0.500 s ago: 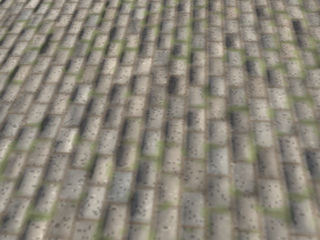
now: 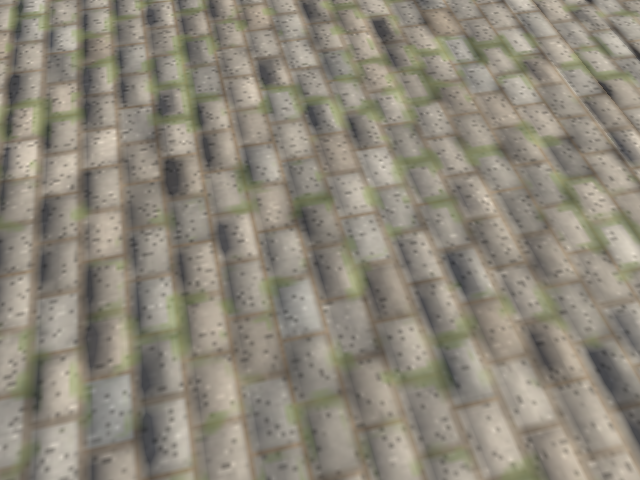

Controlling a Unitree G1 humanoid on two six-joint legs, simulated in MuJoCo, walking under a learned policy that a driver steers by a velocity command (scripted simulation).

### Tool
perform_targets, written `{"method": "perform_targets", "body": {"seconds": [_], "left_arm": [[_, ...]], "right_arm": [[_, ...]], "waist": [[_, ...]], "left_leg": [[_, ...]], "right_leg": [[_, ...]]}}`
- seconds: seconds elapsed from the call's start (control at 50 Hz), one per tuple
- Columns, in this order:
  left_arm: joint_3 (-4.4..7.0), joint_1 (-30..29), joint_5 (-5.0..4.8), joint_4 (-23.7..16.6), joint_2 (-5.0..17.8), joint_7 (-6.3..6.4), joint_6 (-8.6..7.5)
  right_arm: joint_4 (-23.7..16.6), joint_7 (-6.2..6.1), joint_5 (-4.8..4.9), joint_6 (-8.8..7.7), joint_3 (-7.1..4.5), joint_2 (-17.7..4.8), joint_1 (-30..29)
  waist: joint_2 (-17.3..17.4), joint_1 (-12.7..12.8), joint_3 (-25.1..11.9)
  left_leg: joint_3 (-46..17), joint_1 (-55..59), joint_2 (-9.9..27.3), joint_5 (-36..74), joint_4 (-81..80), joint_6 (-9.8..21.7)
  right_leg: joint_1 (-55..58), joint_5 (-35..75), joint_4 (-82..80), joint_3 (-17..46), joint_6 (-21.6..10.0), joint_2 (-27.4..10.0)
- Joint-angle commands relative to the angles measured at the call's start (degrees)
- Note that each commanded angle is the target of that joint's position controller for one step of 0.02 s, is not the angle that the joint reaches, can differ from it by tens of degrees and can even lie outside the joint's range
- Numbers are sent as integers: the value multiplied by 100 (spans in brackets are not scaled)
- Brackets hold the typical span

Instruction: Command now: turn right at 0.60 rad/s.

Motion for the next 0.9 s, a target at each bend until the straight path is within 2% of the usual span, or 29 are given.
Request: {"method": "perform_targets", "body": {"seconds": [0.02,0.06,0.08,0.1,0.12,0.14,0.16,0.18,0.2,0.22,0.24,0.26,0.3,0.38,0.46,0.54,0.6,0.62,0.64,0.66,0.68,0.7,0.72,0.74,0.76,0.78,0.8,0.84,0.9], "left_arm": [[50,-359,7,-642,390,-63,-98],[86,-241,-6,-649,451,-104,-62],[105,-104,-6,-620,447,-127,-47],[128,136,-9,-529,429,-132,-39],[204,463,-21,-394,551,-93,-41],[349,957,-68,-301,985,-28,-79],[430,1234,-3,-414,1611,-55,-242],[316,1228,124,-408,1230,-122,-447],[202,987,134,-359,956,-115,-569],[150,715,82,-379,809,-80,-615],[90,530,41,-396,707,-32,-608],[39,457,75,-421,638,17,-610],[11,553,142,-382,587,66,-671],[29,831,103,-173,672,77,-758],[63,1080,49,60,794,50,-766],[68,1252,14,262,789,23,-729],[87,1222,-3,341,834,27,-666],[75,1112,1,332,823,35,-646],[21,1112,33,331,678,45,-634],[-99,1064,129,203,421,66,-632],[-240,1639,51,53,-104,68,-738],[-147,1361,-66,118,422,65,-826],[-73,860,-159,42,666,29,-873],[-104,576,-102,6,617,19,-909],[-97,375,4,-18,557,-2,-933],[-89,416,37,-1,489,-28,-921],[-110,512,35,39,381,-50,-896],[-158,521,62,41,198,-58,-831],[-227,-5,117,-134,66,-56,-842]], "right_arm": [[-360,40,53,-26,-359,-1307,-134],[-333,84,135,-42,-375,-1356,-127],[-325,96,195,-52,-377,-1362,-189],[-290,105,262,-60,-376,-1328,-167],[-188,124,249,-80,-321,-1109,64],[-208,169,73,-97,-191,-667,107],[-724,151,-72,-173,-105,-505,-450],[-787,155,80,-285,-211,-855,-839],[-786,206,210,-354,-276,-1047,-845],[-630,215,188,-399,-327,-1125,-670],[-548,211,93,-435,-340,-1149,-599],[-469,237,46,-474,-330,-1083,-503],[-316,291,43,-550,-281,-914,-384],[-310,319,77,-590,-167,-714,-679],[-444,385,138,-638,-94,-686,-1053],[-567,476,158,-729,-39,-710,-1237],[-532,493,161,-783,-77,-849,-899],[-429,460,146,-788,-135,-938,-500],[-225,408,126,-788,-241,-1132,225],[-84,365,50,-787,-318,-1460,1283],[96,390,9,-750,-429,-1937,1793],[118,416,161,-762,-277,-1356,1696],[71,379,149,-736,-190,-1098,1329],[0,348,83,-698,-145,-985,1029],[-32,338,36,-669,-95,-844,833],[-63,322,-24,-677,-54,-768,724],[-65,315,-16,-687,-50,-763,686],[1,298,70,-730,-59,-823,723],[91,257,106,-719,-88,-969,810]], "waist": [[1215,-195,-755],[1229,-125,-744],[1182,-5,-744],[1082,120,-826],[756,193,-912],[-517,296,-932],[-1682,438,-894],[-1011,696,-874],[-946,488,-484],[-743,312,-266],[-730,233,-195],[-761,157,-230],[-624,150,-338],[-592,321,-207],[-520,521,46],[-473,584,208],[-628,358,51],[-613,96,-192],[-468,-236,-734],[47,-693,-1636],[1877,-403,-2279],[1422,-565,-1922],[1089,-531,-1139],[664,-411,-803],[486,-302,-508],[573,-148,-460],[660,-67,-460],[632,30,-355],[486,-55,-142]], "left_leg": [[-721,757,1426,2421,-504,1253],[-668,744,1513,2328,-337,1154],[-581,674,1506,2236,-150,1033],[-422,444,1437,1548,56,840],[-164,-132,1231,489,537,545],[434,-1435,682,-1153,2090,78],[101,-3330,-284,-2595,3508,-199],[-787,-3611,-111,-2341,4160,-96],[-912,-3662,75,-1737,4103,77],[-880,-3546,188,-1217,3925,111],[-877,-3427,222,-769,3623,51],[-811,-3150,203,-326,3446,-13],[-652,-2916,96,408,3030,-127],[-604,-2604,7,1117,1789,-310],[-621,-2487,-8,1282,1062,-321],[-557,-2381,-36,1010,659,-104],[-382,-1742,-173,699,467,150],[-235,-1110,-327,745,275,279],[-230,7,-340,852,248,460],[-1300,1653,588,579,369,889],[-4094,3299,1877,-786,-319,1757],[-4719,3130,1906,-1777,-904,1736],[-3858,2530,1754,-1619,-928,1509],[-3215,1919,1518,-994,-961,1377],[-2785,1389,1289,-420,-1092,1341],[-2477,1041,1131,0,-1226,1300],[-2286,845,1045,293,-1356,1330],[-1900,557,1008,872,-1542,1427],[-1345,426,856,1605,-1696,1373]], "right_leg": [[163,34,-782,-384,-93,-43],[462,219,-1366,-484,-251,-6],[740,536,-1863,-557,-380,39],[1234,960,-2450,-706,-561,176],[2028,1126,-2792,-592,-775,290],[3020,1329,-3240,809,-1195,-592],[3293,289,-3731,3510,-2426,-1932],[3028,-814,-4194,3816,-2675,-2019],[2727,-1547,-4345,3418,-2385,-1802],[2512,-1526,-4333,2987,-2108,-1539],[2405,-1179,-4359,2662,-1959,-1329],[2284,-792,-4418,2332,-1855,-1128],[2334,71,-4473,1881,-1788,-947],[2270,731,-4506,1405,-1716,-847],[2243,825,-4486,1393,-1792,-1006],[2451,1244,-4299,1426,-1814,-1173],[2620,2321,-3965,1442,-1687,-1254],[2578,3266,-3506,1264,-1570,-1096],[2346,4068,-2574,953,-1402,-775],[1378,3279,-892,680,-1149,-430],[-719,-282,1177,353,-672,617],[-1485,-870,1860,882,-658,474],[-1838,-415,1980,751,-732,142],[-1715,46,1804,509,-762,-149],[-1610,384,1463,407,-744,-316],[-1324,625,1263,397,-733,-454],[-1145,733,1124,344,-693,-488],[-1138,815,802,212,-576,-542],[-1289,1577,-213,58,-430,-561]]}}
Next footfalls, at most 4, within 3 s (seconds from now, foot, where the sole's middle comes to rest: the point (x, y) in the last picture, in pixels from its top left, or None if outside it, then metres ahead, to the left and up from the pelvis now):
0.14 right None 0.03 -0.14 -0.78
0.66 left None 0.35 0.03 -0.78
1.16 right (448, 400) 0.61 -0.27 -0.78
1.68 left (364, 270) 0.95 -0.11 -0.78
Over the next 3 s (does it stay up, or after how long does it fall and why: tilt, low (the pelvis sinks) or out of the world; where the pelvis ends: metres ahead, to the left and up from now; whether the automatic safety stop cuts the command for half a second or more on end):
stays up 1.34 -0.23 -0.01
